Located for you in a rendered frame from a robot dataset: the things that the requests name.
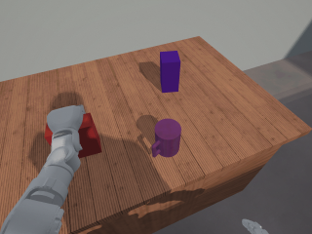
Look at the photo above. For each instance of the left robot upper arm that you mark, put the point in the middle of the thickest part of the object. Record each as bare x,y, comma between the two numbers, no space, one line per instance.
35,217

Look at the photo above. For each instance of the right robot hand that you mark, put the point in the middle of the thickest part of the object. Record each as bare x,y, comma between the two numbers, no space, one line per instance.
253,227

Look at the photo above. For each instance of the table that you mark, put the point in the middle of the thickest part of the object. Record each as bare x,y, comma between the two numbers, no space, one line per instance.
230,128

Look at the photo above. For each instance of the robot left forearm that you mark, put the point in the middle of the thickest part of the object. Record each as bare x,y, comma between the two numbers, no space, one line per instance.
51,185

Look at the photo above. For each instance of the sponge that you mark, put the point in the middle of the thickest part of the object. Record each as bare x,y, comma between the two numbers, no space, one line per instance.
88,137

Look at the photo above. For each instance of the left robot hand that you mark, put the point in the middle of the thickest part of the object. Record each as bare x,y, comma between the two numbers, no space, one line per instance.
66,117

